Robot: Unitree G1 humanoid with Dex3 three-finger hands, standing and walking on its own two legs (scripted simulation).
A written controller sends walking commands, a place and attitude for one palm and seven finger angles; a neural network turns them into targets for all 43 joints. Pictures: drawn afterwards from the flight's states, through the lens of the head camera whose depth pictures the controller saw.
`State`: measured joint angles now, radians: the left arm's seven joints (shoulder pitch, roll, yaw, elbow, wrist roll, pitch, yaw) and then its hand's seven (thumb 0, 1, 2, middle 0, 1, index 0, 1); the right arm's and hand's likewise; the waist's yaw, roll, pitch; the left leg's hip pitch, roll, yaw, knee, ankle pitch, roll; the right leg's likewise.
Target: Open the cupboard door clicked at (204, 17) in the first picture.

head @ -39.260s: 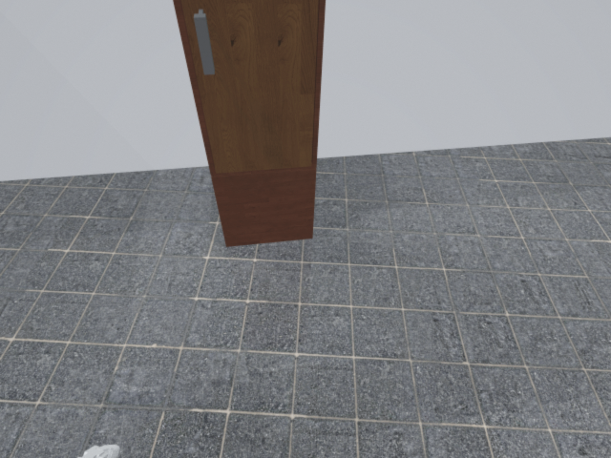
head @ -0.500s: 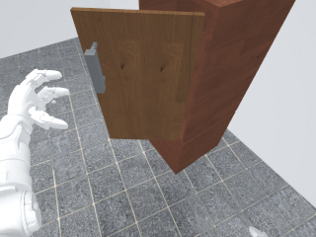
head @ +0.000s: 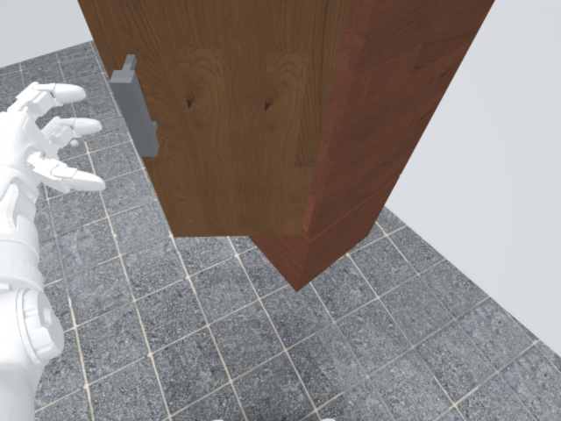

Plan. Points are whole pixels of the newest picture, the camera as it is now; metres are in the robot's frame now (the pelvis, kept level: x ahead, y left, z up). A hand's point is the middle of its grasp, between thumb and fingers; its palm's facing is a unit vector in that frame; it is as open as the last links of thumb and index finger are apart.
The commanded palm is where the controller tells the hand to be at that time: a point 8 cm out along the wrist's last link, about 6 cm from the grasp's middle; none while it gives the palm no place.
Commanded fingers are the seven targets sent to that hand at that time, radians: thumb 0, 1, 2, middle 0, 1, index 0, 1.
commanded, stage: move the hooked fingers beside the handle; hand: left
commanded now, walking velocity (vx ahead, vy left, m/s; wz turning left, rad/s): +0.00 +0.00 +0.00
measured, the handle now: (140, 107) +0.54 +0.19 +0.12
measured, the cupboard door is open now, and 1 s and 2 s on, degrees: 54 54 53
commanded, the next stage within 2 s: slide the fingers in behind the handle in 1.08 s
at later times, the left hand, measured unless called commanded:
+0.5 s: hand (85, 121) +0.50 +0.26 +0.13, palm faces +0.01 -1.00 +0.01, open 13.9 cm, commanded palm +0.47 +0.32 +0.12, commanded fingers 0.00 -0.50 0.30 -0.30 -1.20 -0.30 -1.20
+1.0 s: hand (75, 131) +0.49 +0.27 +0.12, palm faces +0.02 -1.00 +0.03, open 13.9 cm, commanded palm +0.47 +0.32 +0.12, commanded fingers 0.00 -0.50 0.30 -0.30 -1.20 -0.30 -1.20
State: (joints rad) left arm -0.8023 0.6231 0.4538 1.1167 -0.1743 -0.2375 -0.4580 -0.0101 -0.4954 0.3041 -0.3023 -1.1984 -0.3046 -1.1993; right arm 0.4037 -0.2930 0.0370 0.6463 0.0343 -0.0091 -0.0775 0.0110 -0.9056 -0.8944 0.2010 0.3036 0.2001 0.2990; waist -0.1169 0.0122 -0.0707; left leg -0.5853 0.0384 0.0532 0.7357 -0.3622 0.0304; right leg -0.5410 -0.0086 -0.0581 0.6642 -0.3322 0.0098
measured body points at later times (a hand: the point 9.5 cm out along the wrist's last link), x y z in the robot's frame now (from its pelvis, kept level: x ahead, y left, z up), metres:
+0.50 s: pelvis +0.00 +0.00 -0.01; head +0.11 +0.01 +0.43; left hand +0.50 +0.31 +0.13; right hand -0.02 -0.28 -0.11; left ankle -0.01 +0.10 -0.72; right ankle -0.01 -0.13 -0.72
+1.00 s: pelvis +0.00 +0.00 -0.01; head +0.10 +0.03 +0.43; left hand +0.48 +0.32 +0.12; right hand +0.03 -0.27 -0.11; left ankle +0.00 +0.10 -0.72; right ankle -0.01 -0.13 -0.72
